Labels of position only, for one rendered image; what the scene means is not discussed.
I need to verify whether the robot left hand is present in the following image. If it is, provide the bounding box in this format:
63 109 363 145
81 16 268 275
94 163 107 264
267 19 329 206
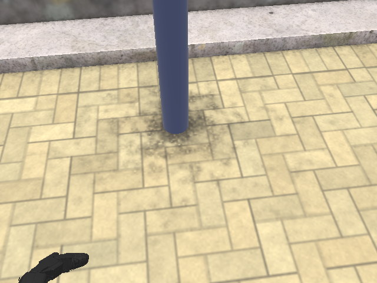
19 252 89 283

